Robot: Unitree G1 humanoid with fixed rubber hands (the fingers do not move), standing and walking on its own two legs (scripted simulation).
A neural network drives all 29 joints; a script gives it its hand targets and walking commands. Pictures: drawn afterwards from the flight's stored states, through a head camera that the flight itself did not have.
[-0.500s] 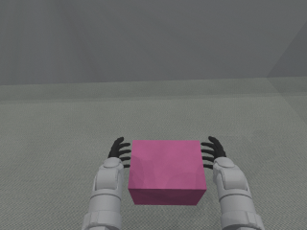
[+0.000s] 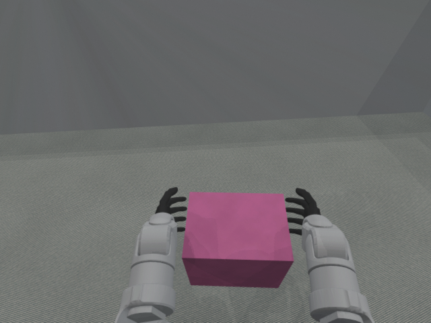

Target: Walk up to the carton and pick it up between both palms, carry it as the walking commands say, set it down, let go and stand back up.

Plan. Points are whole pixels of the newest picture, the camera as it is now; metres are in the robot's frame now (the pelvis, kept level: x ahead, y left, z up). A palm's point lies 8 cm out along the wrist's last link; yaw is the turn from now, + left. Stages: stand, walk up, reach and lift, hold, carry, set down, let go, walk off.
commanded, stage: reach and lift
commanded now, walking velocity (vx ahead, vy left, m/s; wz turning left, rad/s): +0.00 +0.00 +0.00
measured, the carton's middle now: (235, 241) +0.31 +0.00 -0.03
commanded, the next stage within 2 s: hold in 0.78 s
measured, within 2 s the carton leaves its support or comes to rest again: neither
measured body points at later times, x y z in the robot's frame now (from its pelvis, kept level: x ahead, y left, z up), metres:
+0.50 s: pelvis +0.01 +0.00 +0.00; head -0.05 +0.00 +0.45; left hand +0.31 +0.14 +0.05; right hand +0.31 -0.15 +0.05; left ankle +0.03 +0.13 -0.74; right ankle +0.01 -0.14 -0.74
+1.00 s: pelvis +0.01 +0.00 +0.00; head -0.05 +0.00 +0.45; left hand +0.30 +0.14 +0.05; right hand +0.31 -0.15 +0.05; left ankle +0.03 +0.13 -0.74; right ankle +0.01 -0.14 -0.74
